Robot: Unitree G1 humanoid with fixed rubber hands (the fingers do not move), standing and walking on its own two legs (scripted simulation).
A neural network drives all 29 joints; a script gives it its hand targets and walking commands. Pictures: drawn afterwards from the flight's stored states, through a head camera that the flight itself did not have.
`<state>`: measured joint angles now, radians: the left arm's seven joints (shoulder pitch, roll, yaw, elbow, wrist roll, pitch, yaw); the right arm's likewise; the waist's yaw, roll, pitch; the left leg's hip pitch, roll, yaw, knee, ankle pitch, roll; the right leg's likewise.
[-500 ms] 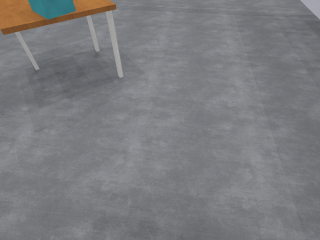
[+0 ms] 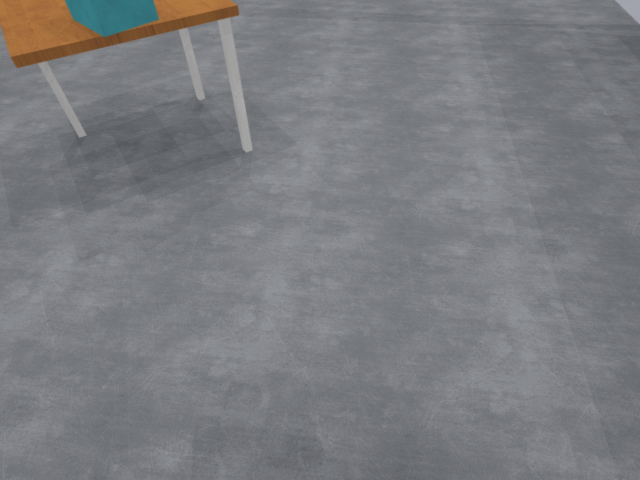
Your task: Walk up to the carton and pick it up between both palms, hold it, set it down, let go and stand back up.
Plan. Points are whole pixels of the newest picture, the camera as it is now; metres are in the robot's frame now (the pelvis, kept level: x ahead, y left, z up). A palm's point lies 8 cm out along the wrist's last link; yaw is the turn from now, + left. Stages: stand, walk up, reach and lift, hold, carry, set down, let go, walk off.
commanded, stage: stand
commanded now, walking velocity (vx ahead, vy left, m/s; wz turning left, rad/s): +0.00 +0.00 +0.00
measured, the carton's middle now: out of the picture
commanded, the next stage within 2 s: walk up in 0.58 s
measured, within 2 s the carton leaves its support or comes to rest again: neither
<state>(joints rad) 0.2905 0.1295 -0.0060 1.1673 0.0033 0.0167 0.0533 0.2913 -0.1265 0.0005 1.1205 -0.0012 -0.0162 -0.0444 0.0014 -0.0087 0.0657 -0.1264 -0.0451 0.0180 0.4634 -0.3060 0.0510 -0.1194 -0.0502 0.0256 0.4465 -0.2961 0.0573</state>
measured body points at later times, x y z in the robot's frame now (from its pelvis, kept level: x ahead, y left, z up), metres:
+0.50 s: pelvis +0.00 -0.01 +0.00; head +0.01 +0.00 +0.45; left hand -0.03 +0.20 -0.17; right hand -0.02 -0.22 -0.16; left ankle -0.03 +0.09 -0.74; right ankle -0.03 -0.16 -0.74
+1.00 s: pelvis +0.01 +0.01 -0.02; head +0.01 +0.02 +0.43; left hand -0.03 +0.28 -0.16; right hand +0.09 -0.26 -0.15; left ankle +0.02 +0.11 -0.70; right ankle -0.03 -0.15 -0.74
